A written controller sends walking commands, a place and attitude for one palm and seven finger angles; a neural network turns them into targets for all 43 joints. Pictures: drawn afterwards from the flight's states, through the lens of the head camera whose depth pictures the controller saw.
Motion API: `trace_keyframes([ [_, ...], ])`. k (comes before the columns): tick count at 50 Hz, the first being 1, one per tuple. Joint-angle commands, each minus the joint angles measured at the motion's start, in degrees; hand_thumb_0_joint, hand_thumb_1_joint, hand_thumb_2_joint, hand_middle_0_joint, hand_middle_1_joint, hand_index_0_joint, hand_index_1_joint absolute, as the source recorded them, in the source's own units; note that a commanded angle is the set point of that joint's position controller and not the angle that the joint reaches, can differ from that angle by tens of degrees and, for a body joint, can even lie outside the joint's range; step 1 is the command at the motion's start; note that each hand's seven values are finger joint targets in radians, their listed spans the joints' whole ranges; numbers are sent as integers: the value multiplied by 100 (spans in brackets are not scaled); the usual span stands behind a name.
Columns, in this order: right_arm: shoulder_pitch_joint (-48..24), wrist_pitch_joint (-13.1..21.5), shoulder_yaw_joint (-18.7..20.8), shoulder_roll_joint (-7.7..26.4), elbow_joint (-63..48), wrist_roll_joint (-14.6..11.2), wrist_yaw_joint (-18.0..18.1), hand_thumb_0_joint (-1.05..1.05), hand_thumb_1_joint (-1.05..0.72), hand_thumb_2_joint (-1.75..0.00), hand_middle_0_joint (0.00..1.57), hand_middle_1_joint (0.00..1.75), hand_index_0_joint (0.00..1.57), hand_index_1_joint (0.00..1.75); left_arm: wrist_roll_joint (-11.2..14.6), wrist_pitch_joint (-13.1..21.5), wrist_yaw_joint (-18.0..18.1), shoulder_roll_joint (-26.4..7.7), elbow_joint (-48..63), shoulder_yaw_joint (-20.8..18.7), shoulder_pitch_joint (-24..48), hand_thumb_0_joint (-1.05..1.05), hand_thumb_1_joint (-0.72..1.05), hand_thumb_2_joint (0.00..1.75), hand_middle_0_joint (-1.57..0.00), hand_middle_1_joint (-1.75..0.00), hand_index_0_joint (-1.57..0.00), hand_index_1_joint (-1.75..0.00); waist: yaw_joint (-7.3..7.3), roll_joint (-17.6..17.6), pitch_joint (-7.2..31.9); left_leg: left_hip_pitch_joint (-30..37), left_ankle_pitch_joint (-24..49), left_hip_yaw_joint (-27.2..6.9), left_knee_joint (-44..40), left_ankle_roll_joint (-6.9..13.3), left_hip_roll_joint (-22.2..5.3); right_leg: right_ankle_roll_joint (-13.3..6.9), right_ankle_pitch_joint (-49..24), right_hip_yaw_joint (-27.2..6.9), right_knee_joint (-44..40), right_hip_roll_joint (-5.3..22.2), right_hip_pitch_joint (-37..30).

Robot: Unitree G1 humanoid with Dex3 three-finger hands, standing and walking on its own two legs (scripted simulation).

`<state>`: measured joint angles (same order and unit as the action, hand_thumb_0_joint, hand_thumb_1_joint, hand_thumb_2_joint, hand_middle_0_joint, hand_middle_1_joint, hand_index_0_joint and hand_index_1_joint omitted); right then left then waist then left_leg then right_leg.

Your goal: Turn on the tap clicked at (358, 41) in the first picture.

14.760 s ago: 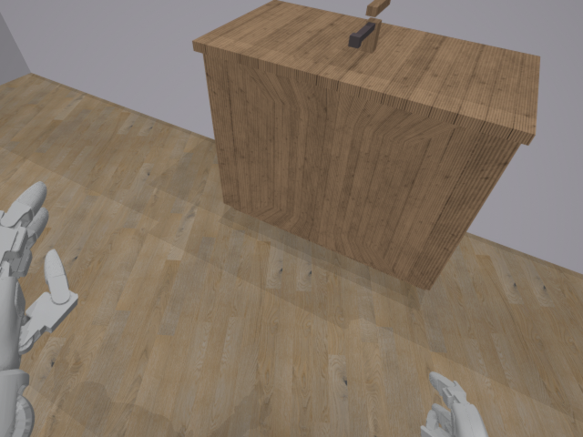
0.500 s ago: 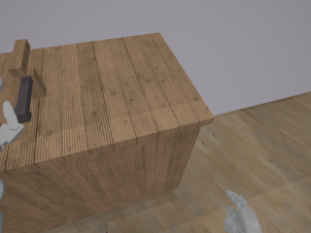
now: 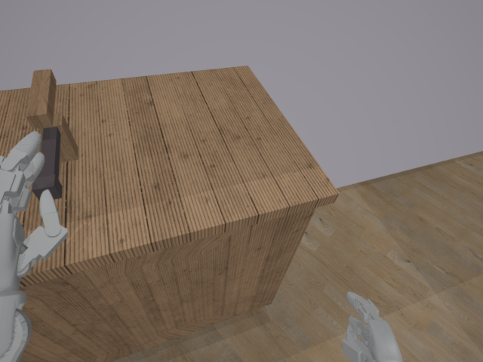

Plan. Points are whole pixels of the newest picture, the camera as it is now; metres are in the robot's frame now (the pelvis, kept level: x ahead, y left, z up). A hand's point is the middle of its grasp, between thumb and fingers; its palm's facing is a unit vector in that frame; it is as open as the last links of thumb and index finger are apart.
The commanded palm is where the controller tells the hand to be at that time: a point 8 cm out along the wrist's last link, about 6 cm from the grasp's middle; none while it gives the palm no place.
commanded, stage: come to a stop and stand still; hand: left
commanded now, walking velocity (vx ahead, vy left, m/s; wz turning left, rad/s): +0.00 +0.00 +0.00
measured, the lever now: (47, 188) +0.31 +0.33 +0.12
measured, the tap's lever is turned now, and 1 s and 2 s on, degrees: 0 0 0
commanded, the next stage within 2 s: look again from close up in 0.10 s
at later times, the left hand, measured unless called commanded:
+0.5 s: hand (43, 237) +0.21 +0.26 +0.16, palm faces +0.39 -0.85 -0.35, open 7.5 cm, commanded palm +0.15 +0.29 +0.17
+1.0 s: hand (44, 261) +0.18 +0.24 +0.16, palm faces +0.56 -0.77 -0.30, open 7.5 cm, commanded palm +0.13 +0.27 +0.17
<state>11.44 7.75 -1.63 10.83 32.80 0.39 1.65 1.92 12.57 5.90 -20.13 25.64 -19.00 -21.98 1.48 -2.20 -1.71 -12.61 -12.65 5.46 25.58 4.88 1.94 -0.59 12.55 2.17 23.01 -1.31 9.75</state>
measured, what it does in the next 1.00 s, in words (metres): shifts its weight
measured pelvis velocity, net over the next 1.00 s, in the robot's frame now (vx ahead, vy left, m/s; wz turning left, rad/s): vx -0.03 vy -0.05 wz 0.08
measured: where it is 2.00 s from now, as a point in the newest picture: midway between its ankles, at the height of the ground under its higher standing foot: outside the picture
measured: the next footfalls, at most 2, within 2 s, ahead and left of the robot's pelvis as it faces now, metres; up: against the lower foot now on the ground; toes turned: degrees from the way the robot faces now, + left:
none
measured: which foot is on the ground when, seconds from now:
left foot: down 0.00-1.00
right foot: down 0.00-1.00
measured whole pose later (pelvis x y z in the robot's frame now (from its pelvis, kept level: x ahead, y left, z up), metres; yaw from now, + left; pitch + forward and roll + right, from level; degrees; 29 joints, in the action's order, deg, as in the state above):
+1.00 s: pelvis -0.03 -0.05 -0.02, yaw +5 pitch -1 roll +0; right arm 6.7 5.2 -3.0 13.4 36.8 -0.1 2.7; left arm 5.2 2.2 6.2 -21.5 18.8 -21.1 -12.6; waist 4.8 0.7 0.2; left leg -20.5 -15.4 0.7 37.2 1.7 1.5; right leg -4.4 19.8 5.2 37.4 -2.7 16.5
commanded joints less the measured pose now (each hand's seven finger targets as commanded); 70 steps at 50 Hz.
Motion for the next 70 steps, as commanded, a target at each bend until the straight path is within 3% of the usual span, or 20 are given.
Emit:
trace_keyframes([
  [1, -450, 221, 307, 783, -916, -43, 44, 0, -90, -90, 20, 30, 20, 30, 58, 306, 92, -1048, 1273, -694, 377, 0, 90, 90, -20, -30, -20, -30, -22, 631, 804, 227, 1133, -944, -600, -453, -800, -75, -915, -402, -138, 339, -306],
  [26, -433, 163, 362, 815, -896, -80, 43, 0, -90, -90, 20, 30, 20, 30, 18, 279, 113, -935, 1275, -591, 276, 0, 90, 90, -20, -30, -20, -30, -21, 677, 675, 49, 318, -1059, -890, -549, -832, -57, -539, -294, -131, 280, -434],
  [27, 528, 16, -685, 1159, -1606, -390, 386, 0, -90, -90, 20, 30, 20, 30, -302, 1073, 237, -5154, 2889, -1914, 5393, 0, 90, 90, -20, -30, -20, -30, -434, 2239, 194, -1573, -882, -1473, -754, -463, -813, 258, 543, -348, 1064, -115, -708],
  [28, -256, 157, 258, 809, -497, 248, 219, 0, -90, -90, 20, 30, 20, 30, -695, 45, -101, -2245, -318, -1746, 3474, 0, 90, 90, -20, -30, -20, -30, 251, 1962, 1260, 786, 1439, -1428, -425, -1138, -673, -200, -181, -56, 1265, -102, 485],
  [29, -208, 186, 297, 877, -642, 93, -88, 0, -90, -90, 20, 30, 20, 30, 105, -309, -309, -1026, -309, -457, 2181, 0, 90, 90, -20, -30, -20, -30, 15, 1402, 1720, 1866, 3510, -1568, -254, -1448, -775, -126, 69, 172, 1081, -239, 1201],
  [30, -268, 240, 452, 1222, -567, 132, -137, 0, -90, -90, 20, 30, 20, 30, 485, -586, -557, -1075, 108, -860, 1973, 0, 90, 90, -20, -30, -20, -30, 267, 819, 2127, 2151, 3425, -1456, -229, -1289, -770, -16, 96, -22, 1141, -179, 1320],
  [31, -581, 223, 388, 1225, -570, 63, -133, 0, -90, -90, 20, 30, 20, 30, 737, -892, -719, -1042, 51, -716, 1817, 0, 90, 90, -20, -30, -20, -30, 314, 621, 1880, 1926, 3054, -1222, -203, -1100, -624, -64, 18, 36, 994, -144, 1250],
  [32, -763, 177, 271, 1142, -614, -36, -181, 0, -90, -90, 20, 30, 20, 30, 811, -1194, -803, -634, -335, -413, 1464, 0, 90, 90, -20, -30, -20, -30, 314, 603, 1396, 1557, 2691, -1154, -289, -1088, -593, -73, 43, 120, 981, -175, 1248],
  [34, -1090, 118, 216, 1205, -685, -57, -249, 0, -90, -90, 20, 30, 20, 30, 520, -1400, -789, -795, 278, -177, 1441, 0, 90, 90, -20, -30, -20, -30, 331, 678, 897, 917, 1597, -1082, -265, -860, -510, -147, -162, 223, 840, -102, 1115],
  [35, -1125, 44, 215, 1204, -691, -68, -243, 0, -90, -90, 20, 30, 20, 30, 349, -1425, -695, -926, 256, -281, 1232, 0, 90, 90, -20, -30, -20, -30, 292, 428, 713, 611, 1079, -1121, -262, -797, -511, -160, -210, 290, 798, -110, 1056],
  [38, -1260, -105, 223, 1117, -825, 21, -168, 0, -90, -90, 20, 30, 20, 30, 173, -1074, -358, -1447, 1142, -829, 1346, 0, 90, 90, -20, -30, -20, -30, 270, 307, 1349, 536, 740, -1055, -79, -680, -473, -154, -186, 289, 863, -144, 937],
  [39, -1287, -116, 192, 1009, -818, 22, -118, 0, -90, -90, 20, 30, 20, 30, 224, -920, -251, -1340, 1036, -888, 1240, 0, 90, 90, -20, -30, -20, -30, 265, 154, 1250, 427, 341, -1052, -49, -637, -467, -123, 34, 301, 893, -169, 1050],
  [42, -1318, -59, 143, 912, -655, 11, 6, 0, -90, -90, 20, 30, 20, 30, 300, -377, 140, -1792, 1403, -1304, 1735, 0, 90, 90, -20, -30, -20, -30, 296, 795, 1194, 241, -692, -921, 34, -491, -363, -107, 604, 149, 844, -142, 1193],
  [45, -1225, 27, 102, 854, -464, -44, 74, 0, -90, -90, 20, 30, 20, 30, 294, -445, 273, -1291, 502, -882, 1851, 0, 90, 90, -20, -30, -20, -30, 112, 873, 648, -166, -1473, -854, 196, -384, -244, -85, 1111, 54, 666, -28, 1430],
  [49, -1316, 78, 95, 908, -470, -137, 230, 0, -90, -90, 20, 30, 20, 30, 384, -964, -10, -1367, 376, -520, 2234, 0, 90, 90, -20, -30, -20, -30, 130, 929, 767, -236, -1052, -633, 553, -308, -129, -77, 1458, -370, 251, 200, 1219],
  [52, -1398, 114, 88, 890, -428, -213, 340, 0, -90, -90, 20, 30, 20, 30, 461, -1298, -213, -1416, 198, -485, 2162, 0, 90, 90, -20, -30, -20, -30, 147, 456, 534, -382, -684, -597, 880, -343, -188, 2, 1943, -921, -198, 455, 1147],
  [57, -1416, 192, 158, 851, -294, -241, 373, 0, -90, -90, 20, 30, 20, 30, 691, -1265, -221, -1753, 383, -1098, 1798, 0, 90, 90, -20, -30, -20, -30, 329, 253, 617, -744, -403, -763, 1145, -485, -337, 249, 1193, -1534, -270, 900, 640],
  [62, -1075, 230, 213, 873, -309, -287, 289, 0, -90, -90, 20, 30, 20, 30, 912, -1241, -157, -1693, 621, -1546, 723, 0, 90, 90, -20, -30, -20, -30, 416, 193, 1421, -786, 629, -644, 1221, -467, -274, 431, -2701, -1267, 675, 932, -227],
  [63, -934, 247, 232, 877, -383, -285, 277, 0, -90, -90, 20, 30, 20, 30, 997, -1252, -215, -1415, 781, -1350, 666, 0, 90, 90, -20, -30, -20, -30, 328, 85, 1567, -734, 809, -617, 1204, -450, -266, 465, -3244, -1131, 808, 918, -273],
  [70, -696, 529, 296, 943, -421, -360, 326, 0, -90, -90, 20, 30, 20, 30, 1184, -1116, -359, -1182, 1076, -1232, 395, 0, 90, 90, -20, -30, -20, -30, 282, 166, 1360, -483, 1065, -540, 1181, -375, -239, 421, -3363, -786, 861, 733, 115],
])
